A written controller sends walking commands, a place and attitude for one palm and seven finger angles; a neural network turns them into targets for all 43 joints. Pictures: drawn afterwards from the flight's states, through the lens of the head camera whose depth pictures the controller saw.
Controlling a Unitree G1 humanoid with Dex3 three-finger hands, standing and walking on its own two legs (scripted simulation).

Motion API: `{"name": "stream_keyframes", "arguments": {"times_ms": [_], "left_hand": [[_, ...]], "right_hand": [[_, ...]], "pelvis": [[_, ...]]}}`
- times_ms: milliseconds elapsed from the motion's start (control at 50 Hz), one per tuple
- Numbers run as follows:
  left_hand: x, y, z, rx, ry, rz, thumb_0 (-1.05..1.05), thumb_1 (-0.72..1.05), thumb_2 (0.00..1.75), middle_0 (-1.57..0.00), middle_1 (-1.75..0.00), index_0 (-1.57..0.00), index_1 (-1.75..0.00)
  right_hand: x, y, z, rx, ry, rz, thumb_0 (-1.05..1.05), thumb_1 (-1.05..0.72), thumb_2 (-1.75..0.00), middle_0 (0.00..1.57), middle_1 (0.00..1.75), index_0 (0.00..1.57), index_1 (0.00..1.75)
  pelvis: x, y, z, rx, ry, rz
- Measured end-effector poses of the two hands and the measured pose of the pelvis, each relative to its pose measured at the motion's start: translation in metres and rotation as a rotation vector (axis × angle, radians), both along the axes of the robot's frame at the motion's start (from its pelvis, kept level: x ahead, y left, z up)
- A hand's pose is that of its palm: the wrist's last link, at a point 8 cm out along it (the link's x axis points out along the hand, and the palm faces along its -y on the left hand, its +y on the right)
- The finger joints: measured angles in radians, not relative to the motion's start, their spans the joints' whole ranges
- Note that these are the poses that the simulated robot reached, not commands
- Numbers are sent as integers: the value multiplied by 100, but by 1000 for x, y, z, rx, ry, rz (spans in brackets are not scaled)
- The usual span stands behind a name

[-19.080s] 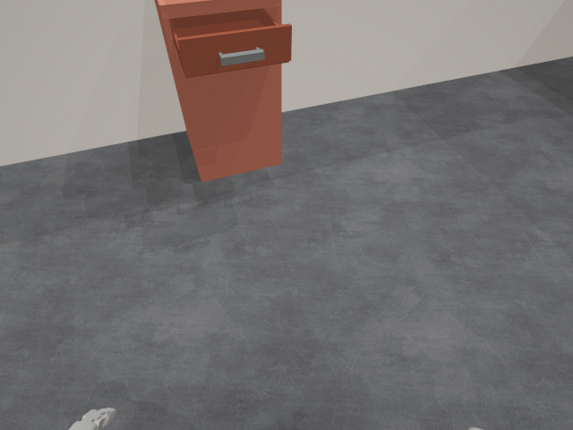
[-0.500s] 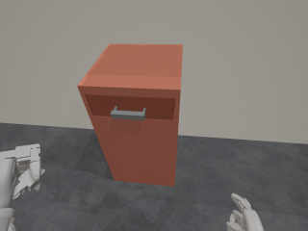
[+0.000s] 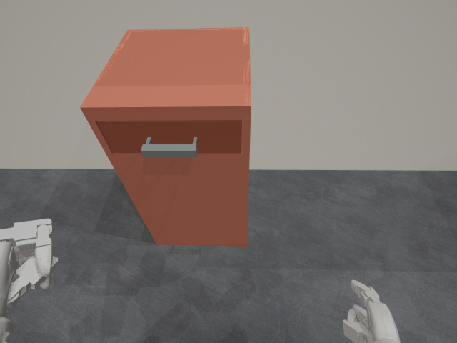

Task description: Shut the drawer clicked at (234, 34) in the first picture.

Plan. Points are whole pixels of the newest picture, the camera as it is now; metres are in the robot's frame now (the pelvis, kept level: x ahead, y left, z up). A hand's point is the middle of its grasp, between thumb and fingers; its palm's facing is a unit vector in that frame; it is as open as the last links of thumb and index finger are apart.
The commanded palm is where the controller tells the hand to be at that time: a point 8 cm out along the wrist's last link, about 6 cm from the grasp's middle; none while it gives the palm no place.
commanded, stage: step back with the hand held close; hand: left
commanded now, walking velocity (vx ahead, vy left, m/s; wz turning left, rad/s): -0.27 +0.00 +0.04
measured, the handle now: (170, 145) +0.61 +0.20 -0.06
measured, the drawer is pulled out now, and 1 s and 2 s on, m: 0.00 0.00 0.00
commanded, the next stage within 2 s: stop stepping back and stand still in 0.90 s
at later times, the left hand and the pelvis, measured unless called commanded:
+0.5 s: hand out of the picture +0.11 +0.26 +0.15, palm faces +0.37 -0.83 -0.42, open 3.3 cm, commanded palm +0.05 +0.30 +0.17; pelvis -0.07 +0.02 -0.01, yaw +1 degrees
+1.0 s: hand out of the picture +0.01 +0.22 +0.18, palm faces +0.25 -0.80 -0.54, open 3.2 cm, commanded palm -0.04 +0.27 +0.17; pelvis -0.17 -0.01 -0.02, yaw +0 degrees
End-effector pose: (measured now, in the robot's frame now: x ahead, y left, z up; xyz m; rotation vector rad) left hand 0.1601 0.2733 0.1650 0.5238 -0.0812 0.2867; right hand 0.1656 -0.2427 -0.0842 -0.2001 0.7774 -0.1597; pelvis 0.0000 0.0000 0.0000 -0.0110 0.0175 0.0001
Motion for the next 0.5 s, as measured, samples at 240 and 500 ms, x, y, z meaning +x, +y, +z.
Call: {"name": "stream_keyframes", "arguments": {"times_ms": [240, 500], "left_hand": [[-37, 11, 16, 53, -94, -8, 2, 89, 90, -141, -160, -140, -159], [-90, 23, 2, -1, -171, 3, 2, 89, 90, -141, -160, -140, -159]], "right_hand": [[-22, 14, 6, -16, -35, -1, 1, -90, -89, 20, 30, 20, 30], [-77, 23, 5, -75, -34, 22, 1, -90, -89, 20, 30, 20, 30]], "pelvis": [[-30, 7, -6, 1, -5, 2], [-75, 20, -14, -43, -18, 19]]}}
